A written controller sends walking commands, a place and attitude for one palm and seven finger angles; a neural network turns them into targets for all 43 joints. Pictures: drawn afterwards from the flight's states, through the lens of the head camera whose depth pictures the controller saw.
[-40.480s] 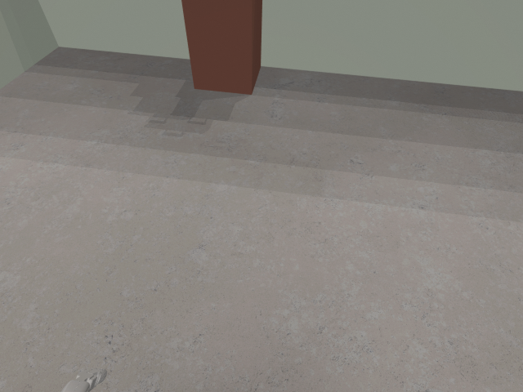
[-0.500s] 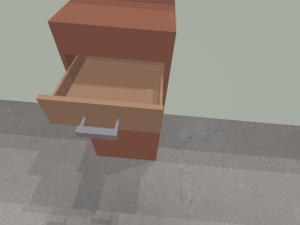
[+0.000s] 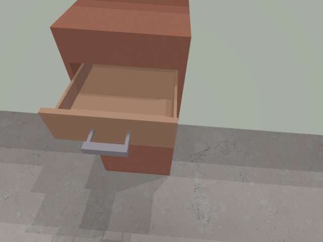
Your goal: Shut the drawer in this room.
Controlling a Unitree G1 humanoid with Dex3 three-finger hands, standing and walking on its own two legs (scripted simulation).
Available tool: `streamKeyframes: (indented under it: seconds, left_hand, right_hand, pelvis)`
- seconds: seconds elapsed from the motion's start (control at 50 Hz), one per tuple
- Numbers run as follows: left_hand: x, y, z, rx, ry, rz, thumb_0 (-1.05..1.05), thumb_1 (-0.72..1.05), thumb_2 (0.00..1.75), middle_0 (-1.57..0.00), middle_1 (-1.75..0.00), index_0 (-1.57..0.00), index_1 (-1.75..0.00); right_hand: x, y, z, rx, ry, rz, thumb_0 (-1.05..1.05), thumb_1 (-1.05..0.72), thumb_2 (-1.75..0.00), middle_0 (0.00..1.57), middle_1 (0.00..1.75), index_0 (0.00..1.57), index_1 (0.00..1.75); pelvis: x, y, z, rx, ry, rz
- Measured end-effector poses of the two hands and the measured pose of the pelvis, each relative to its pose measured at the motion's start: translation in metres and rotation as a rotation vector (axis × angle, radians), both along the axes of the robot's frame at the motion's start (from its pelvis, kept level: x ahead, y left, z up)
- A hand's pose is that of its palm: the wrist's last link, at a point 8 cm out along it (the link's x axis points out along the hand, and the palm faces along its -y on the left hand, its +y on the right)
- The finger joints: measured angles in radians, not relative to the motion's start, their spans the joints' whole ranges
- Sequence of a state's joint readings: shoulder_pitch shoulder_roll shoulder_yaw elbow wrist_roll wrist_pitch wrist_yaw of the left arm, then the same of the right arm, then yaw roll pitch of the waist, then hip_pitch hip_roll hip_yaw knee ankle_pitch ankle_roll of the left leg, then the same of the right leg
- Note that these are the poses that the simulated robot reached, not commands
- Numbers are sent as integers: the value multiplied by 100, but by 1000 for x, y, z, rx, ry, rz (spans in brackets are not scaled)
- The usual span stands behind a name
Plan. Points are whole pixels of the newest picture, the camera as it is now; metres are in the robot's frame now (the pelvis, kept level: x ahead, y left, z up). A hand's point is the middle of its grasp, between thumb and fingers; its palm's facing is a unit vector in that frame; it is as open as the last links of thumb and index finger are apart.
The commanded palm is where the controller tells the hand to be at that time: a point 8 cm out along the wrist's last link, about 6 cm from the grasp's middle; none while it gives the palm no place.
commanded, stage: raise the hand and make a fist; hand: left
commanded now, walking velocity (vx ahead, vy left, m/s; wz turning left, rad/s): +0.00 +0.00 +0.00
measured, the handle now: (108, 141) +0.38 +0.18 +0.01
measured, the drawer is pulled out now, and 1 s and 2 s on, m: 0.24 0.24 0.24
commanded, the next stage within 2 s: bring the fist close to the handle in 1.86 s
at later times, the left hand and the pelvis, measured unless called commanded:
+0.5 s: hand out of the picture +0.11 +0.16 -0.02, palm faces +0.19 -0.98 -0.09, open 5.3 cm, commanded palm +0.12 +0.20 -0.01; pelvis -0.04 -0.05 -0.07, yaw +3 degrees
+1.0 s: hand (93, 224) +0.16 +0.15 +0.04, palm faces -0.02 -1.00 -0.03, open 3.2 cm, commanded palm +0.13 +0.20 +0.05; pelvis -0.01 -0.02 -0.04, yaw +2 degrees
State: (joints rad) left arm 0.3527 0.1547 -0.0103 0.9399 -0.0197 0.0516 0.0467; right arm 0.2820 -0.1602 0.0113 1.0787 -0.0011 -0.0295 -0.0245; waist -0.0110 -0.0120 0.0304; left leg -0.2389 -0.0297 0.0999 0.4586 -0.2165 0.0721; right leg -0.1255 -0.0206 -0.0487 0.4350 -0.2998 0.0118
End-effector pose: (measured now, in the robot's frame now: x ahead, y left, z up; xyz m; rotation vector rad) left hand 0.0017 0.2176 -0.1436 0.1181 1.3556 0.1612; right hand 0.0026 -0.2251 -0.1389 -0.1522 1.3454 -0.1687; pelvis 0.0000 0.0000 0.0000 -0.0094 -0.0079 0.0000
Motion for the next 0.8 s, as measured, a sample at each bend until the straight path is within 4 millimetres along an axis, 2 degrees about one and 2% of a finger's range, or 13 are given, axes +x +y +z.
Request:
streamKeyframes:
  seconds: [0.06,0.1,0.16,0.22,0.26,0.32,0.38,0.44,0.5,0.58,0.62,0.7,0.8]
  left_hand:
    - [59,19,50,107,-390,36,3,94,90,-22,-31,-22,-31]
    - [101,19,90,133,-638,31,3,95,90,-23,-33,-23,-32]
    - [153,2,145,98,-984,-29,2,94,90,-26,-36,-26,-36]
    - [176,-27,171,-40,-1250,-102,1,94,90,-30,-41,-30,-41]
    - [174,-45,166,-150,-1349,-155,1,93,90,-33,-45,-33,-45]
    - [150,-56,134,-227,-1322,-196,0,92,90,-39,-51,-39,-51]
    - [115,-45,102,-177,-1185,-147,0,91,90,-46,-57,-46,-57]
    - [83,-22,101,-42,-1156,-66,1,90,90,-52,-63,-52,-63]
    - [74,-8,129,80,-1303,-52,2,90,90,-57,-70,-57,-70]
    - [100,-22,164,36,-1524,-167,2,90,90,-65,-78,-65,-78]
    - [123,-38,167,-59,-1515,-264,2,90,90,-69,-83,-69,-83]
    - [163,-52,150,-197,-1287,-349,1,90,90,-77,-91,-77,-91]
    - [172,-24,162,-102,-1228,-145,2,90,90,-87,-102,-87,-102]
  right_hand:
    - [22,-7,9,-27,-210,24,1,-92,-90,20,30,20,30]
    - [42,-12,12,-28,-343,40,1,-92,-90,20,30,20,30]
    - [77,-22,18,-33,-518,79,1,-91,-90,20,30,20,30]
    - [110,-31,30,-45,-658,101,1,-91,-90,20,30,20,30]
    - [129,-38,41,-56,-724,124,1,-91,-90,20,30,20,30]
    - [154,-48,54,-83,-794,174,1,-90,-90,20,30,20,30]
    - [175,-56,61,-108,-835,222,1,-90,-90,20,30,20,30]
    - [188,-56,58,-110,-864,256,1,-90,-90,20,30,20,30]
    - [192,-49,45,-85,-870,285,1,-90,-90,20,30,20,30]
    - [181,-36,19,-19,-840,292,1,-90,-90,20,30,20,30]
    - [167,-32,8,10,-803,267,1,-90,-90,20,30,20,30]
    - [135,-33,-1,30,-699,169,1,-90,-90,20,30,20,30]
    - [105,-50,3,-18,-598,54,1,-90,-90,20,30,20,30]
  pelvis:
    - [-2,-1,-3,23,7,-1]
    - [-5,-2,-6,34,8,17]
    - [-12,-2,-12,18,26,40]
    - [-18,-8,-23,12,75,26]
    - [-23,-16,-31,15,101,14]
    - [-30,-27,-45,17,123,12]
    - [-35,-37,-57,12,136,22]
    - [-37,-45,-65,-4,145,39]
    - [-40,-50,-72,-25,155,61]
    - [-46,-53,-78,-45,148,76]
    - [-47,-54,-76,-43,147,73]
    - [-41,-54,-66,-15,140,51]
    - [-24,-49,-49,7,126,19]
